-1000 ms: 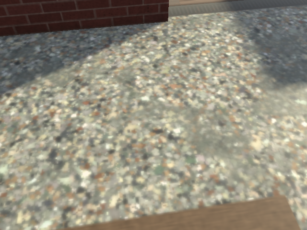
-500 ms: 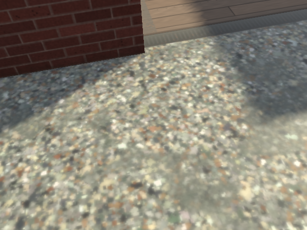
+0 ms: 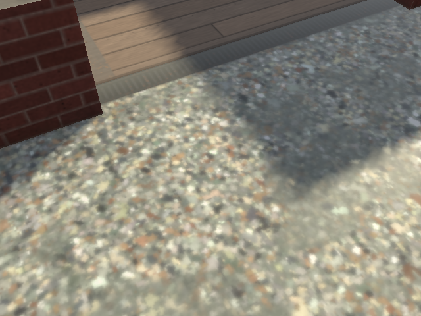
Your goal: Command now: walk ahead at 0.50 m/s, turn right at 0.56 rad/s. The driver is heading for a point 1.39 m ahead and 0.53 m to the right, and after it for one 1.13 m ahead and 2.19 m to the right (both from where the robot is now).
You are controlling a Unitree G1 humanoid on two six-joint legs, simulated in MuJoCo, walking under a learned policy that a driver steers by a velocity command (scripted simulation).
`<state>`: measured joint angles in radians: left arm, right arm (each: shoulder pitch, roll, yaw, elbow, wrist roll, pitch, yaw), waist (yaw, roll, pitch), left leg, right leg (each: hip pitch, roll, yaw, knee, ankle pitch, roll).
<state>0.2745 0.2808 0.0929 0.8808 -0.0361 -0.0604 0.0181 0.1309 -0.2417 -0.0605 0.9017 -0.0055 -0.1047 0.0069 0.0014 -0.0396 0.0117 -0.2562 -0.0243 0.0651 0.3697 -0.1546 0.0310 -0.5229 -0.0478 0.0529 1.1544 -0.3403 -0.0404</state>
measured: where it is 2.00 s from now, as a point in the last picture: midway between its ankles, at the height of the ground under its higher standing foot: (325, 192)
